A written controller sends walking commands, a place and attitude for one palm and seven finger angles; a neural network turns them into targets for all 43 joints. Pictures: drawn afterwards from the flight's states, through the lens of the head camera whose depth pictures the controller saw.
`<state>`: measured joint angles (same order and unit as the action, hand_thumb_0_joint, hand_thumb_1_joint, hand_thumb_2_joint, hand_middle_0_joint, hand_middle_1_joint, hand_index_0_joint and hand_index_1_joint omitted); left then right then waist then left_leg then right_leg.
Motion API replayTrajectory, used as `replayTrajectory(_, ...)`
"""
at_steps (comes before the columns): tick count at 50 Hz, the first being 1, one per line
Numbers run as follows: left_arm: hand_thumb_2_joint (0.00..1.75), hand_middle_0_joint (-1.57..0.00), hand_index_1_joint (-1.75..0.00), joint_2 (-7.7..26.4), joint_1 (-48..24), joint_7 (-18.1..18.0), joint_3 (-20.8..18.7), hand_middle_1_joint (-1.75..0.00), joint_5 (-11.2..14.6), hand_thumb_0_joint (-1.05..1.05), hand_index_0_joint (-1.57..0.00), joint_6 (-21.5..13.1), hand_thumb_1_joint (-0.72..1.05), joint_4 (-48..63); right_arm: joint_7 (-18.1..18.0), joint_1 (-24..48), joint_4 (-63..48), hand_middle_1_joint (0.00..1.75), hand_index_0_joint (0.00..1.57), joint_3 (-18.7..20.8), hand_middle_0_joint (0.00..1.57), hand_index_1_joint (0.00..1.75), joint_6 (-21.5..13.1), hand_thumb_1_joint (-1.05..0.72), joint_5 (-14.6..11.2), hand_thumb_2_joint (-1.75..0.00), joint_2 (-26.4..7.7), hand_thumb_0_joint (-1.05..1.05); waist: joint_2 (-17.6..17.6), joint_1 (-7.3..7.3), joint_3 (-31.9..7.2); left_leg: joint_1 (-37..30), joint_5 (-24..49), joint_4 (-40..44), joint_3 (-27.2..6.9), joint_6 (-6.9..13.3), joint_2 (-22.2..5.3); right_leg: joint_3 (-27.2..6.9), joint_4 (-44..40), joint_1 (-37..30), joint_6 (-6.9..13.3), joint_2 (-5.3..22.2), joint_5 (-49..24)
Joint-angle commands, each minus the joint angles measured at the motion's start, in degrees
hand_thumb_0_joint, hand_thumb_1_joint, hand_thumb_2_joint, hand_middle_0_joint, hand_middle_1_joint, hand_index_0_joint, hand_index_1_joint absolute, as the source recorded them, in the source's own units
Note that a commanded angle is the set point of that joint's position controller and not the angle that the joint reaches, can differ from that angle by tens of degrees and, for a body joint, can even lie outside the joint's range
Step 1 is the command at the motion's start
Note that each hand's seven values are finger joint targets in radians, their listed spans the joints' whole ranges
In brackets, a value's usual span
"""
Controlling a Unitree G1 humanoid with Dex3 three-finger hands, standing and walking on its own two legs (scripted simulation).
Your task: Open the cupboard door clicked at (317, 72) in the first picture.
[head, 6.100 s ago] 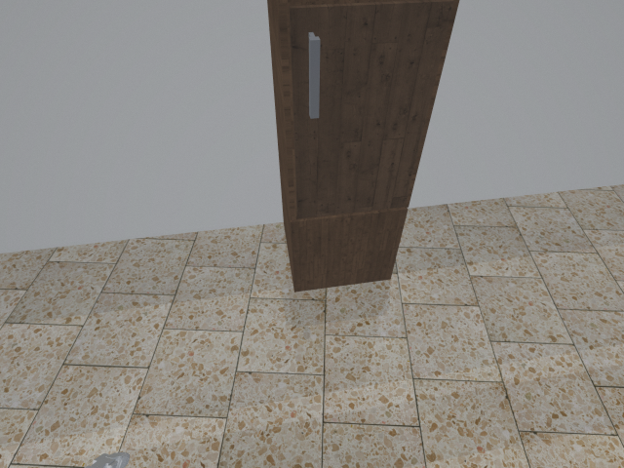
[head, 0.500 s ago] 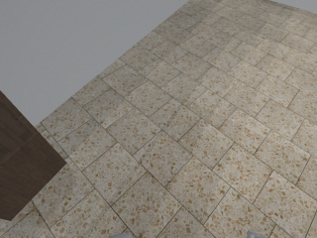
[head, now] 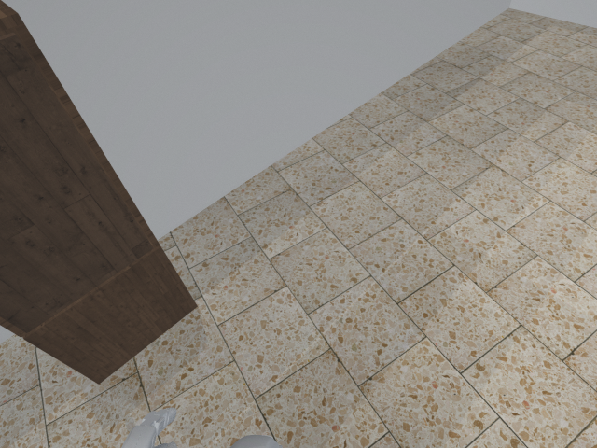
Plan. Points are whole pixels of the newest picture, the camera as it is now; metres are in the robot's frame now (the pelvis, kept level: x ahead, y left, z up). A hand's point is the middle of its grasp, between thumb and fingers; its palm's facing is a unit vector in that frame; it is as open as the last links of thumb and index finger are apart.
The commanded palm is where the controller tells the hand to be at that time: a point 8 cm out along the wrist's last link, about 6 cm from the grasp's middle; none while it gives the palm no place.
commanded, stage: turn to face it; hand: left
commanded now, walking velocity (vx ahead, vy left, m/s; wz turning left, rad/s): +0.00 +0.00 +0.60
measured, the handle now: out of the picture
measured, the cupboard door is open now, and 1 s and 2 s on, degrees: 0 0 0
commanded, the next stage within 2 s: take the last steps up to it in 1.14 s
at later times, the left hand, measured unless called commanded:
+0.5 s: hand out of the picture -0.03 +0.29 -0.18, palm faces +0.33 -0.91 -0.24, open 7.4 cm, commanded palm none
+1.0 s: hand out of the picture -0.01 +0.25 -0.13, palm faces +0.52 -0.80 -0.30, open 7.4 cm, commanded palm none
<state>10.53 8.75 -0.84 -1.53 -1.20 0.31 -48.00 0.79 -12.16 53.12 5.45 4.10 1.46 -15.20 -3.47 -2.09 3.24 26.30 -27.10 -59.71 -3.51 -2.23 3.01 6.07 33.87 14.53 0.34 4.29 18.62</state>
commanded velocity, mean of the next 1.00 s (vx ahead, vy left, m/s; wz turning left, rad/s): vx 0.00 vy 0.00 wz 0.54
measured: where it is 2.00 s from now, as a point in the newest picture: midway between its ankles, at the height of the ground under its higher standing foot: outside the picture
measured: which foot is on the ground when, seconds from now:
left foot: up 0.00-0.32, down 0.34-0.96, up 0.98-1.00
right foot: down 0.00-0.34, up 0.36-0.94, down 0.96-1.00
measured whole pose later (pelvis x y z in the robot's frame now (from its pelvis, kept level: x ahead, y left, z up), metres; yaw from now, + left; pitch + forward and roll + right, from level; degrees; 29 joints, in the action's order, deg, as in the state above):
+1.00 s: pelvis -0.02 +0.01 +0.00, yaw +32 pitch +0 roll +0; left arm 11.4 8.4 -1.6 -2.4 -0.8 1.5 -49.7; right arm 0.2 -15.8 54.7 5.0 3.8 1.4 -13.5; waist -3.7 -2.5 1.9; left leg 23.9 -18.1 -38.0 -9.2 -0.2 7.0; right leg 0.4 30.4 12.7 -0.3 0.1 18.5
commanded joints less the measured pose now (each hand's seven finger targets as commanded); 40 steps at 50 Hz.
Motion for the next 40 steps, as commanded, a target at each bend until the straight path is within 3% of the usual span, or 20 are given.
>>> replayTrajectory(1, 0.90, -0.20, -0.30, 10.29, -0.71, -1.19, -2.97, -0.30, -0.03, 0.00, -0.20, -1.06, 0.90, 4.02, 1.04, 0.98, -3.94, 0.30, 0.20, 1.17, 0.20, 0.30, -0.92, -0.90, -0.06, -0.90, -3.86, 0.00, 14.12, 0.57, -0.32, 7.15, 5.60, -11.71, 1.61, -1.70, -4.44, -6.78, -15.32, -3.58, 4.37, 14.09, -19.82)
replayTrajectory(6, 0.90, -0.20, -0.30, 11.75, 5.33, -1.29, -3.38, -0.30, -0.28, 0.00, -0.20, -0.93, 0.90, 1.78, 1.18, 4.82, -4.54, 0.30, 0.20, 0.49, 0.20, 0.30, -0.50, -0.90, -0.38, -0.90, -3.05, 0.00, 14.27, 3.15, -1.06, 6.00, 4.54, -2.72, 4.98, -2.68, -5.19, -2.23, -14.16, -8.56, 5.25, 15.45, -25.46)
replayTrajectory(12, 0.90, -0.20, -0.30, 14.31, 7.13, -1.07, -4.55, -0.30, -0.62, 0.00, -0.20, -0.13, 0.90, 0.48, 1.21, 7.12, -5.62, 0.30, 0.20, -0.61, 0.20, 0.30, -1.58, -0.90, -0.80, -0.90, -2.15, 0.00, 17.00, 4.84, -3.96, -1.78, 2.60, 14.45, 9.67, -1.23, -5.15, 0.87, -9.12, -10.18, 5.80, 17.98, -29.98)
replayTrajectory(14, 0.90, -0.20, -0.30, 14.63, 6.35, -0.89, -4.88, -0.30, -0.48, 0.00, -0.20, 0.13, 0.90, 0.07, 1.03, 4.12, -5.19, 0.30, 0.20, -0.43, 0.20, 0.30, -2.10, -0.90, -0.72, -0.90, -2.68, 0.00, 15.88, 3.24, -5.38, -6.97, 7.14, 22.58, 10.96, -0.48, -4.52, 3.19, -4.86, -9.08, 3.97, 17.82, -28.81)
replayTrajectory(15, 0.90, -0.20, -0.30, 14.08, 6.20, -0.72, -4.86, -0.30, -0.06, 0.00, -0.20, 0.38, 0.90, -0.18, 1.01, 1.33, -4.68, 0.30, 0.20, -0.08, 0.20, 0.30, -2.49, -0.90, -0.60, -0.90, -4.16, 0.00, 11.37, 1.66, -6.88, -13.15, 13.36, 30.27, 9.90, 0.12, -4.53, 4.91, 1.10, -6.36, 1.77, 16.71, -25.71)
replayTrajectory(16, 0.90, -0.20, -0.30, 12.40, 6.52, -0.48, -4.67, -0.30, 0.45, 0.00, -0.20, 0.69, 0.90, 0.52, 0.84, -3.51, -3.67, 0.30, 0.20, 1.01, 0.20, 0.30, -3.12, -0.90, -0.36, -0.90, -8.60, 0.00, 0.85, -1.19, -10.30, -23.79, 24.55, 36.08, 1.19, 2.84, -10.02, 6.52, 12.93, 2.70, -1.51, 13.05, -15.81)
replayTrajectory(17, 0.90, -0.20, -0.30, 7.89, 4.82, -0.05, -3.47, -0.30, 0.84, 0.00, -0.20, 0.75, 0.90, 3.31, 0.32, -7.34, -3.25, 0.30, 0.20, 2.58, 0.20, 0.30, -3.58, -0.90, -0.36, -0.90, -15.16, 0.00, -17.24, -3.04, -10.56, -30.16, 50.35, 38.40, -19.56, 10.39, -25.84, 5.53, 26.30, 19.35, -6.34, 4.41, 19.51)
replayTrajectory(18, 0.90, -0.20, -0.30, 8.93, 1.70, -0.51, -3.11, -0.30, 0.32, 0.00, -0.20, 1.52, 0.90, 4.04, -0.15, -9.96, -1.73, 0.30, 0.20, 2.59, 0.20, 0.30, -3.06, -0.90, -0.75, -0.90, -16.15, 0.00, -11.62, -3.89, -12.01, -28.09, 52.76, 37.67, -18.53, 14.59, -28.72, -1.52, 32.30, 19.12, -5.42, 4.17, 21.25)
replayTrajectory(19, 0.90, -0.20, -0.30, 8.77, 0.30, -0.67, -3.33, -0.30, 0.12, 0.00, -0.20, 1.87, 0.90, 3.48, -0.65, -8.07, -1.66, 0.30, 0.20, 2.06, 0.20, 0.30, -3.18, -0.90, -0.50, -0.90, -13.95, 0.00, -9.17, -3.10, -9.40, -24.27, 43.92, 38.99, -15.52, 13.81, -25.32, -3.40, 34.11, 19.41, -4.87, 4.95, 17.45)
replayTrajectory(20, 0.90, -0.20, -0.30, 8.51, -0.24, -0.50, -3.65, -0.30, 0.26, 0.00, -0.20, 1.84, 0.90, 2.71, -1.23, -4.54, -2.91, 0.30, 0.20, 1.65, 0.20, 0.30, -3.25, -0.90, -0.30, -0.90, -12.40, 0.00, -10.23, -2.14, -7.42, -21.35, 36.92, 39.54, -15.34, 12.92, -22.68, -4.32, 35.52, 20.68, -5.14, 4.97, 13.37)
replayTrajectory(21, 0.90, -0.20, -0.30, 9.31, -0.62, -0.15, -3.92, -0.30, 0.22, 0.00, -0.20, 1.72, 0.90, 1.67, -1.39, -1.22, -3.89, 0.30, 0.20, 0.92, 0.20, 0.30, -3.27, -0.90, -0.16, -0.90, -10.63, 0.00, -7.60, -1.15, -4.11, -16.99, 33.28, 40.47, -13.04, 11.61, -20.01, -5.23, 35.93, 19.63, -5.16, 4.72, 8.96)
replayTrajectory(22, 0.90, -0.20, -0.30, 9.27, 1.19, 0.07, -4.07, -0.30, 0.14, 0.00, -0.20, 1.76, 0.90, 0.65, -1.43, 1.41, -4.45, 0.30, 0.20, 0.32, 0.20, 0.30, -3.47, -0.90, -0.11, -0.90, -9.32, 0.00, -6.85, 0.60, -3.30, -15.77, 32.68, 41.01, -10.93, 10.58, -17.95, -5.48, 35.48, 18.51, -5.29, 4.50, 5.61)
replayTrajectory(24, 0.90, -0.20, -0.30, 9.20, 3.35, 0.25, -4.12, -0.30, 0.08, 0.00, -0.20, 1.80, 0.90, -0.65, -1.48, 1.96, -4.76, 0.30, 0.20, 0.03, 0.20, 0.30, -3.85, -0.90, -0.34, -0.90, -8.77, 0.00, -4.33, 1.52, -4.16, -16.13, 33.17, 41.43, -9.14, 9.63, -15.60, -5.23, 34.30, 16.90, -5.66, 3.33, 2.29)
replayTrajectory(29, 0.90, -0.20, -0.30, 9.21, 1.64, -0.26, -4.09, -0.30, 0.16, 0.00, -0.20, 1.86, 0.90, -0.15, -1.46, -0.74, -4.13, 0.30, 0.20, 0.44, 0.20, 0.30, -3.76, -0.90, -0.39, -0.90, -8.65, 0.00, -2.25, 0.70, -5.21, -18.17, 28.97, 42.45, -13.28, 10.91, -15.41, -6.50, 29.39, 16.77, -6.42, 2.25, 1.45)
replayTrajectory(35, 0.90, -0.20, -0.30, 8.92, -3.08, -0.57, -3.90, -0.30, 0.33, 0.00, -0.20, 1.59, 0.90, 2.11, -1.40, -3.29, -3.37, 0.30, 0.20, 1.09, 0.20, 0.30, -3.32, -0.90, -0.09, -0.90, -8.59, 0.00, -4.55, -0.85, -5.30, -19.14, 27.24, 41.94, -20.15, 12.47, -15.06, -7.62, 21.45, 15.78, -6.12, 0.35, 5.12)
replayTrajectory(40, 0.90, -0.20, -0.30, 8.00, -2.80, -0.92, -3.39, -0.30, 0.71, 0.00, -0.20, 1.46, 0.90, 2.66, -1.40, -3.61, -3.27, 0.30, 0.20, 1.30, 0.20, 0.30, -2.77, -0.90, 0.15, -0.90, -8.55, 0.00, -5.16, -0.52, -6.47, -17.33, 27.89, 40.91, -24.43, 12.93, -14.25, -7.93, 14.25, 10.63, -4.93, -2.14, 7.18)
